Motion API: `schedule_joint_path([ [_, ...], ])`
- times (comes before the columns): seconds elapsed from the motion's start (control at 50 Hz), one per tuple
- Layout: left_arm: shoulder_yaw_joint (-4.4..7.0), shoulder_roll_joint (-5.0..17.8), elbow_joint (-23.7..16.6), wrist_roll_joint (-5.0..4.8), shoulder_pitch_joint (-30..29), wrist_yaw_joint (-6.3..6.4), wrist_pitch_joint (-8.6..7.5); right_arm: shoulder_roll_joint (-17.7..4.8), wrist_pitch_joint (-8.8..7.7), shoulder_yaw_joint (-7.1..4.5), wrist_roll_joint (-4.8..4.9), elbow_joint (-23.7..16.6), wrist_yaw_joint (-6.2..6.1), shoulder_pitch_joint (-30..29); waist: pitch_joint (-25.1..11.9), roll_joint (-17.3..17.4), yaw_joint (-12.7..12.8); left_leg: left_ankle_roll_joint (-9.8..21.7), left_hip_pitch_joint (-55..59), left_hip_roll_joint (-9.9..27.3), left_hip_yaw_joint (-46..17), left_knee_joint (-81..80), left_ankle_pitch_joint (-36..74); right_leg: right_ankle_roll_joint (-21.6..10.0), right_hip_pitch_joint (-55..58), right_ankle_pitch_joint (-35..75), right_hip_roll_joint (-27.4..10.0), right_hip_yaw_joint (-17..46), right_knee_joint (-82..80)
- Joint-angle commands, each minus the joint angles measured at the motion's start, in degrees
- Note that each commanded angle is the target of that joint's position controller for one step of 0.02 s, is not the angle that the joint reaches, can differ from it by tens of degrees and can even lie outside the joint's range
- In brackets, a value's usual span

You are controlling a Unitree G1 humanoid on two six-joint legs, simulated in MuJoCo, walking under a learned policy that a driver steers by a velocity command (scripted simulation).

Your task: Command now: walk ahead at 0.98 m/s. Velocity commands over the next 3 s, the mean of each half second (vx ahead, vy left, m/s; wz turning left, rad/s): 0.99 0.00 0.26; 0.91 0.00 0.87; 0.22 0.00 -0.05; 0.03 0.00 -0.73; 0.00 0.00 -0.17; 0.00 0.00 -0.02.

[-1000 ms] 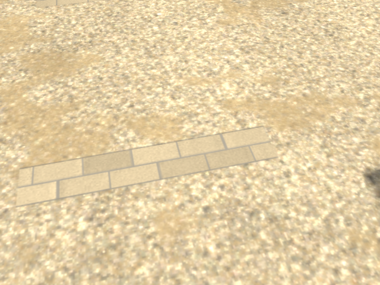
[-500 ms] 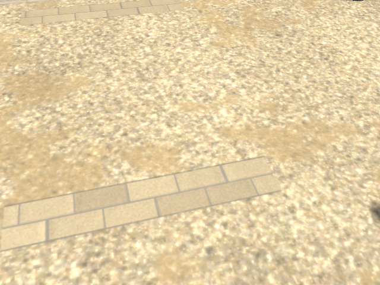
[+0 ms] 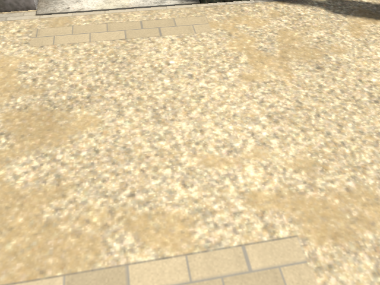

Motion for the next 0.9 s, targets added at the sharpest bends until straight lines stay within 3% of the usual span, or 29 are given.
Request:
schedule_joint_path([
  [0.02,-0.47,2.9,-5.3,-0.92,-4.0,-0.30,-2.23,-0.4,-0.31,1.31,0.48,-5.8,0.96,-7.7,11.3,-0.6,-1.6,-0.9,6.7,-1.1,5.4,-16.6,11.7,-5.0,-17.4,15.5,-11.7,8.1,-15.9],
  [0.06,-0.30,5.6,-4.9,-1.70,-0.5,-0.04,-2.78,0.1,-0.52,1.95,1.45,-6.9,1.31,-11.0,10.7,-2.4,-0.2,0.2,13.4,-3.1,7.8,-24.0,17.8,-3.9,-14.4,28.6,-14.0,7.5,-18.2],
  [0.12,-0.34,8.1,-4.1,-0.94,2.4,0.59,-2.26,-3.1,-0.58,1.37,1.36,-7.7,0.48,-13.3,7.6,-3.9,0.2,2.3,13.3,-7.8,10.4,-31.3,15.0,-2.3,3.5,54.0,-15.4,4.8,-13.0],
  [0.16,0.25,11.3,-4.0,0.67,2.3,1.55,-1.03,-6.2,-0.64,0.21,1.15,-6.2,-0.42,-6.0,0.4,-7.9,-4.4,3.9,21.1,-11.8,9.8,-31.9,6.2,-1.4,10.9,72.8,-17.7,4.4,0.9],
  [0.18,0.71,12.7,-4.1,1.44,1.2,2.15,-0.11,-8.5,-0.57,-0.87,1.34,-3.4,-1.28,4.1,-5.2,-9.2,-9.3,5.0,31.0,-12.9,8.5,-31.6,1.7,-1.4,10.2,75.2,-18.6,4.3,13.0],
  [0.2,1.00,13.2,-4.6,1.63,-1.3,2.41,0.61,-10.6,-0.33,-2.04,1.00,0.2,-2.27,15.5,-9.8,-8.4,-14.9,6.1,42.7,-11.2,7.3,-34.0,-0.2,-1.4,4.8,67.6,-17.3,3.0,28.5],
  [0.22,0.51,9.6,-6.1,1.98,-2.6,2.14,0.46,-15.2,0.12,-3.63,0.00,2.2,-3.30,25.7,-16.0,-3.8,-17.5,8.1,55.5,-0.8,-3.0,-29.5,-14.4,-2.0,-7.2,43.7,-13.0,1.9,50.4],
  [0.24,-1.07,1.3,-8.8,-2.07,4.6,0.19,-0.87,-17.9,0.25,-4.61,-0.63,2.8,-2.46,23.2,-23.1,18.0,-8.0,17.7,71.0,13.3,-40.0,-39.8,-26.0,1.3,-32.4,-7.3,-1.9,6.6,72.7],
  [0.26,-0.35,6.7,-10.2,-1.52,-1.6,0.59,-1.63,-14.1,0.44,-4.47,0.52,2.5,-1.32,19.0,-18.5,8.7,-8.9,16.7,68.8,9.9,-43.5,-46.0,-25.2,-0.6,-41.1,-4.6,-6.0,10.2,73.1],
  [0.28,-0.35,7.1,-12.6,-0.98,-9.0,0.65,-2.10,-10.8,-0.09,-3.74,0.93,2.7,-1.04,15.2,-10.0,3.3,-8.1,15.1,60.8,7.8,-34.7,-46.9,-18.8,-0.9,-43.6,0.3,-9.1,10.3,69.0],
  [0.3,-0.83,5.8,-13.6,-0.03,-11.1,0.60,-2.27,-7.6,-0.29,-3.17,0.88,3.7,-0.92,13.9,-5.0,-2.7,-5.7,13.9,51.7,5.9,-29.6,-48.2,-12.7,-0.5,-41.4,1.6,-11.1,10.0,64.3],
  [0.34,-1.50,3.3,-15.9,2.53,-12.9,-0.32,-0.67,-4.9,-0.60,-2.11,1.12,5.1,-1.88,13.4,-0.5,-3.3,-1.0,12.6,38.2,1.2,-23.7,-50.6,-10.4,1.8,-36.2,0.6,-13.2,10.2,57.9],
  [0.38,-1.86,2.7,-18.0,3.49,-14.7,-1.03,0.77,-6.0,-1.42,-2.21,2.22,5.5,-2.34,14.1,2.6,-1.8,0.7,13.4,31.9,-0.4,-21.7,-53.3,-11.0,4.5,-36.6,-1.6,-14.7,9.4,51.9],
  [0.46,-3.00,4.0,-24.7,2.06,-28.9,-1.95,1.22,-9.3,-2.38,-3.21,2.37,3.1,-1.92,13.8,8.3,-0.4,-1.2,11.8,18.3,-4.9,-15.6,-59.1,-4.6,8.1,-28.4,13.4,-14.0,5.6,27.8],
  [0.52,-3.02,5.3,-25.8,0.63,-32.0,-1.84,1.17,-12.2,-2.65,-4.38,3.14,2.5,-1.08,16.7,5.9,1.1,-3.8,9.1,22.0,-4.7,-15.2,-58.4,7.1,7.8,-19.5,24.2,-10.8,4.5,19.0],
  [0.56,-2.48,7.3,-26.8,0.65,-32.9,-1.12,1.12,-12.5,-2.14,-4.58,3.12,2.4,-1.29,18.6,4.5,1.7,-4.7,7.4,31.2,-3.7,-16.5,-53.7,13.5,7.1,-19.8,22.0,-10.1,5.5,14.4],
  [0.6,-1.07,10.5,-25.5,0.75,-26.3,-0.09,0.63,-14.6,-1.59,-5.06,2.67,2.1,-1.81,19.0,-1.4,1.8,-1.7,5.3,37.4,-3.9,-16.3,-40.7,28.5,5.8,-11.9,13.5,-7.6,5.4,12.2],
  [0.62,-0.06,12.4,-23.2,0.88,-16.9,0.76,0.34,-16.2,-1.40,-5.43,2.35,1.6,-1.74,17.8,-7.1,0.7,3.3,4.1,35.2,-6.1,-14.8,-28.2,30.5,5.1,-1.4,9.6,-7.4,4.6,12.4],
  [0.64,1.25,15.6,-21.3,1.76,-5.3,2.04,0.21,-14.1,-1.64,-4.92,2.17,0.3,-1.51,15.4,-13.6,0.0,8.9,3.3,25.8,-8.8,-13.5,-12.0,21.8,4.2,12.8,1.3,-14.2,9.9,15.2],
  [0.66,2.34,19.9,-20.4,4.15,2.6,2.84,0.28,-3.9,-2.02,-2.57,2.90,-2.4,-1.79,16.4,-20.6,-13.1,8.6,3.3,11.1,-13.5,-9.2,7.8,-18.1,3.1,25.8,-19.1,-30.6,30.1,11.3],
  [0.68,3.20,22.0,-20.7,3.80,-2.6,1.94,0.75,-4.3,-1.74,-1.80,5.40,-5.6,-1.99,22.0,-25.4,-27.0,2.2,3.4,0.4,-13.8,-6.2,18.7,-22.0,-2.2,26.6,-28.6,-37.8,58.6,-2.1],
  [0.7,2.17,14.3,-22.4,3.32,-9.6,1.52,1.12,-7.9,-0.42,-2.11,3.72,-3.8,-2.59,16.2,-14.3,-13.9,2.2,3.6,-3.6,-8.6,-4.7,20.8,-15.3,-1.7,17.7,-33.8,-33.8,49.6,-3.1],
  [0.72,1.11,9.8,-22.4,2.67,-12.5,1.21,1.13,-8.3,0.13,-2.22,2.59,-4.1,-1.96,12.1,-7.3,-6.8,2.2,3.0,-3.1,-6.7,-3.3,17.6,-10.8,-0.9,9.7,-22.2,-30.6,37.4,-2.1],
  [0.74,0.76,8.4,-21.3,2.93,-12.5,1.07,1.08,-7.8,0.69,-2.27,2.04,-4.3,-1.21,10.0,-4.2,-3.5,1.5,2.3,-1.1,-5.0,-3.3,15.3,-9.5,0.0,4.5,-10.4,-28.2,29.1,-2.3],
  [0.76,0.36,7.4,-19.5,2.56,-10.6,1.21,0.80,-6.5,1.46,-2.10,1.07,-5.4,-0.34,8.5,-2.2,-4.4,0.5,2.0,-0.3,-3.7,-3.4,13.9,-9.3,0.7,1.2,-3.4,-26.2,22.5,-2.6],
  [0.8,-0.12,5.2,-16.2,1.08,-7.7,0.56,-0.19,-4.0,3.14,-1.32,0.79,-7.9,0.69,5.5,-0.1,-7.3,-1.0,1.7,-2.0,-2.0,-2.4,13.1,-8.5,2.3,-0.6,7.5,-24.8,14.2,-3.2],
  [0.82,-0.36,3.8,-15.0,0.31,-6.8,0.29,-0.48,-3.5,3.66,-1.09,0.67,-8.9,1.02,3.0,0.8,-6.1,-0.9,1.8,-3.2,-2.0,-1.7,12.9,-7.1,3.6,-0.8,12.9,-22.9,9.1,-3.9],
  [0.84,-0.16,5.4,-15.2,0.26,-7.2,0.03,-1.00,-3.2,3.88,-0.63,0.73,-10.9,1.45,1.9,0.8,-7.8,-2.0,1.7,-3.4,-1.8,-0.8,11.2,-4.8,3.1,-1.9,17.9,-24.4,7.0,-4.5],
  [0.9,-0.05,6.2,-15.5,0.15,-11.8,0.41,-1.59,-4.0,3.57,0.06,0.55,-14.0,1.92,-3.8,6.1,-4.8,-4.4,0.7,1.0,-3.5,3.6,-4.6,2.7,3.7,-7.5,36.3,-20.8,-4.3,-5.6],
])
